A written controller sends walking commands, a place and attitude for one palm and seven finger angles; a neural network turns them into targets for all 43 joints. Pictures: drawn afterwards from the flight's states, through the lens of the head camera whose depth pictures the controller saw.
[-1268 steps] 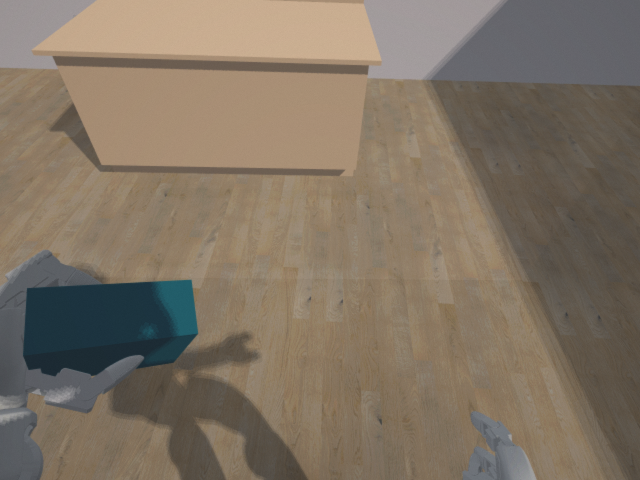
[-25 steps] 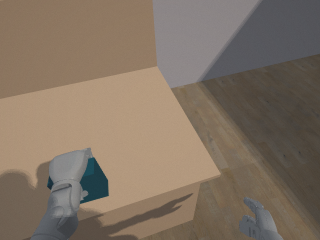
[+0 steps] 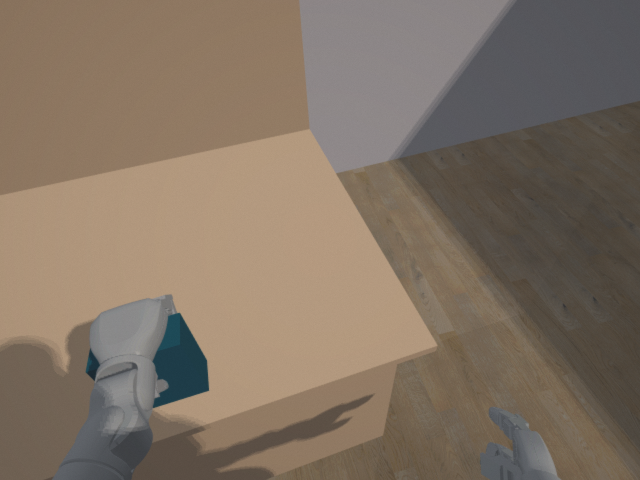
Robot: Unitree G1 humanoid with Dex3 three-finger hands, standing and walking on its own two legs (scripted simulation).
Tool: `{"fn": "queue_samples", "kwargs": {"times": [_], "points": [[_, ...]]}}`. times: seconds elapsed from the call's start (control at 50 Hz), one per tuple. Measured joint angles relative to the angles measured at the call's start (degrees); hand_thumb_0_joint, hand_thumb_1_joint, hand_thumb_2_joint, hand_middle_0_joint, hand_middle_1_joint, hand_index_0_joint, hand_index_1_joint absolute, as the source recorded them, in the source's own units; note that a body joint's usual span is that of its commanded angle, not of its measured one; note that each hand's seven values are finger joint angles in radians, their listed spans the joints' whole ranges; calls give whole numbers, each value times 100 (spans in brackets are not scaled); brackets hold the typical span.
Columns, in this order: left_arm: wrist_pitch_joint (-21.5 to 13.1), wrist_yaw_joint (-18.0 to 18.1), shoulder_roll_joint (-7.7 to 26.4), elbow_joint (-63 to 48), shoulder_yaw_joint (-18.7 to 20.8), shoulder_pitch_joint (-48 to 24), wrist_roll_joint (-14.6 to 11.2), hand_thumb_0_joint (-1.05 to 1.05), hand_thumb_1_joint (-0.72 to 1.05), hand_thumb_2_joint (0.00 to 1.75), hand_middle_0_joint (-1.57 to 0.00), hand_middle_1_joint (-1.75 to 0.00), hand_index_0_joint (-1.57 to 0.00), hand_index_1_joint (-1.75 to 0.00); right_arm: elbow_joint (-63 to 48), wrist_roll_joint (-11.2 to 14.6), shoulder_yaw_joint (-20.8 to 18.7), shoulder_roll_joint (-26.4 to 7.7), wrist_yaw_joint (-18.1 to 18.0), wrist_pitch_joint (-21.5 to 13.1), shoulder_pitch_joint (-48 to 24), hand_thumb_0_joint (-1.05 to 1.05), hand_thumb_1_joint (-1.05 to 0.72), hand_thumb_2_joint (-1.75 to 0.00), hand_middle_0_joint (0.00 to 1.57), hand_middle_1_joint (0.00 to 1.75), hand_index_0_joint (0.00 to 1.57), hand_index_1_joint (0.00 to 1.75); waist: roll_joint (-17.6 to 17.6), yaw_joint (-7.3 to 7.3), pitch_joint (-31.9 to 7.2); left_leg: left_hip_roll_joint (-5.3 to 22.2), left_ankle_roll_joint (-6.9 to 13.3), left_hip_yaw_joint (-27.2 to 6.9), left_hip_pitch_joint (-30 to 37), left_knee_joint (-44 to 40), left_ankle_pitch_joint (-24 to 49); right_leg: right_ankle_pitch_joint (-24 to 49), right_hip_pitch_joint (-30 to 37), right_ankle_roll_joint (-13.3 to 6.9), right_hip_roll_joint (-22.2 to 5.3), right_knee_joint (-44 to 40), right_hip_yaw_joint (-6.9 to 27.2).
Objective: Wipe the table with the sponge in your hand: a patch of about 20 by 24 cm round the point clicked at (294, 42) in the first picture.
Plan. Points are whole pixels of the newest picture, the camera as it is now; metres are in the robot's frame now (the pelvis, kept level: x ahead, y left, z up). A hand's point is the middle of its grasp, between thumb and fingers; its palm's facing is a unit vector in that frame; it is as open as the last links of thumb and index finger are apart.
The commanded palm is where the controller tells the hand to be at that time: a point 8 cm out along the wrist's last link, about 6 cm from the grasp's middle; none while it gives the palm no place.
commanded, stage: lower the sponge onto the table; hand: left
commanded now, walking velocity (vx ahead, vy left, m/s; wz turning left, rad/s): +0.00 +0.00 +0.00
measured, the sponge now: (159, 373) +0.25 +0.28 -0.04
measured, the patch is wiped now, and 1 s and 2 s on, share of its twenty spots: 0.00 0.00 0.30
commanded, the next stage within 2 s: wipe forward along the first lane in 0.94 s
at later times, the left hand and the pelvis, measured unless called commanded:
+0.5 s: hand (158, 353) +0.27 +0.28 -0.01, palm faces -0.10 -0.09 -0.99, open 9.3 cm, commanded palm +0.25 +0.27 +0.04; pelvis +0.00 +0.00 +0.00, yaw +0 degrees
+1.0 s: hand (159, 358) +0.27 +0.28 -0.03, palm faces -0.09 -0.08 -0.99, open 9.3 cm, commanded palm +0.24 +0.28 +0.02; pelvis +0.00 +0.00 -0.01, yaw +0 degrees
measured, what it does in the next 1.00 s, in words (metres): stands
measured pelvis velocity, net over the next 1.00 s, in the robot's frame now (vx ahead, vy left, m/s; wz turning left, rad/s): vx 0.00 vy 0.00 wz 0.00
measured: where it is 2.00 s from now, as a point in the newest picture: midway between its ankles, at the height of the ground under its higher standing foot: outside the picture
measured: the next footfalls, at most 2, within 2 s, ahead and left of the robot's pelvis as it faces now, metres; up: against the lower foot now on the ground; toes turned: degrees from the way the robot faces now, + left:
none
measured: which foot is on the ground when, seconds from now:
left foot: down 0.00-1.00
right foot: down 0.00-1.00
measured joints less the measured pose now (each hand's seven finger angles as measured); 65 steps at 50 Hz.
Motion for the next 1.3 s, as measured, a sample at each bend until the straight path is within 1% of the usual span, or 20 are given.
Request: {"fn": "queue_samples", "kwargs": {"times": [0.1, 0.26, 0.42, 0.6, 0.76, 1.06, 1.18, 1.26, 1.3], "points": [[-19, -14, 9, 104, 47, 31, -36, 0, -44, 106, -79, -138, -81, -138, 21, 1, -19, -4, -12, -11, 29, 1, -91, -90, 20, 30, 20, 30, -19, -41, -8, 15, 0, 7, -34, 32, -16, 0, -30, -4, 15, 12, 9], [-185, 124, -21, 316, 42, -40, 36, 0, -44, 106, -79, -138, -81, -138, 5, -2, -65, -2, -13, -66, 43, 1, -91, -90, 20, 30, 20, 30, -41, -58, -26, 16, 3, -5, -153, 139, -50, -32, -139, -1, 14, 108, -3], [-186, 235, -67, 690, 23, -320, 84, 0, -44, 106, -79, -138, -81, -138, 2, 12, -54, 51, -12, -53, 37, 1, -91, -90, 20, 30, 20, 30, -65, -82, -58, 8, 6, -27, -310, 233, -67, -60, -288, 1, 7, 203, -25], [-165, 336, -146, 906, 13, -353, 104, 0, -44, 106, -79, -138, -80, -138, -14, 12, -44, 70, 13, 2, 102, 1, -91, -90, 20, 30, 20, 30, -80, -125, -114, 9, 14, -20, -439, 336, -125, -111, -416, 10, 6, 299, -17], [-255, 485, -149, 940, 105, -286, 142, 0, -44, 106, -79, -138, -80, -138, 10, -4, -90, 55, 36, 19, 160, 1, -91, -90, 20, 30, 20, 30, -100, -146, -155, 26, 15, -11, -555, 450, -190, -153, -523, 11, 21, 383, -5], [-175, 621, -178, 959, 102, -220, 135, 0, -43, 106, -78, -139, -79, -139, -55, 20, -103, 36, 62, 94, 187, 1, -91, -90, 20, 30, 20, 30, -127, -178, -272, 30, 24, -9, -695, 590, -243, -197, -657, 21, 24, 509, -2], [-205, 553, -167, 1240, 76, -532, 190, -1, -44, 107, -79, -138, -80, -139, -64, 27, -75, 41, 10, 126, 174, 1, -91, -90, 20, 30, 20, 30, -134, -175, -257, 15, 26, -52, -826, 669, -229, -208, -775, 19, 10, 596, -48], [-265, 560, -133, 1575, 30, -894, 274, -1, -46, 108, -80, -137, -81, -138, -48, 27, -70, 50, -18, 120, 195, 1, -91, -90, 20, 30, 20, 30, -118, -175, -263, 1, 20, -98, -1005, 764, -220, -226, -942, 13, -4, 705, -99], [-306, 565, -105, 1784, 39, -1101, 273, -1, -46, 109, -80, -137, -82, -137, -34, 32, -58, 59, -38, 123, 210, 1, -91, -90, 20, 30, 20, 30, -107, -187, -266, 0, 15, -117, -1108, 815, -217, -234, -1041, 8, -5, 761, -120]]}}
